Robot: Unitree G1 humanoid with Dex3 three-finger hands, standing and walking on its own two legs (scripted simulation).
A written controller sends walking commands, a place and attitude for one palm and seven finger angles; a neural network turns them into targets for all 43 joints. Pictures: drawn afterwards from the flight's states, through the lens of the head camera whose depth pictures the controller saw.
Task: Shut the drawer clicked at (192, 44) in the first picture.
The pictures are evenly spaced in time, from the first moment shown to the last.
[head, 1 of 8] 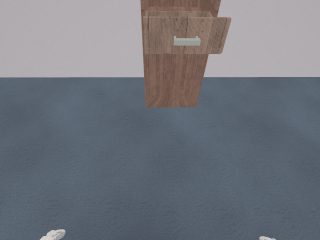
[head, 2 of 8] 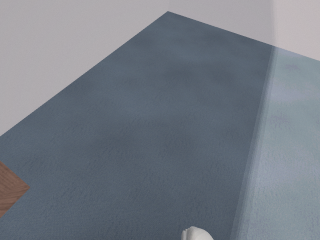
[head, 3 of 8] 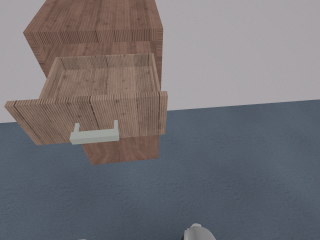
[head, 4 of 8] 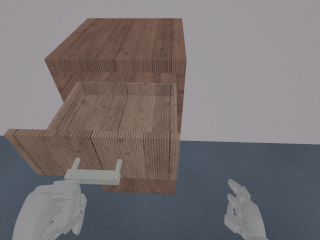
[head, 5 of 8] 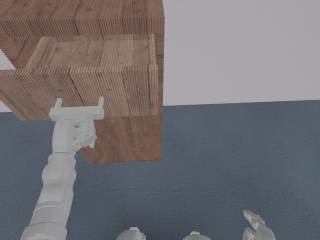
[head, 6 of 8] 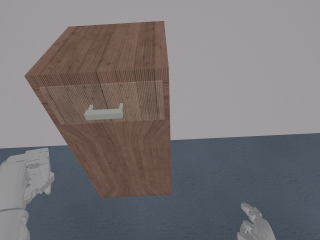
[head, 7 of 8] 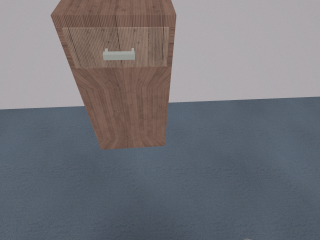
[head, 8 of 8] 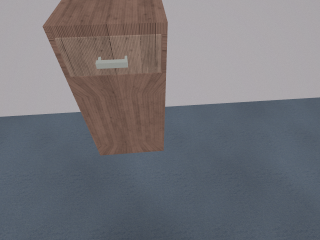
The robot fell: no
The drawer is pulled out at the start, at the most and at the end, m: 0.30 0.30 0.00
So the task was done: yes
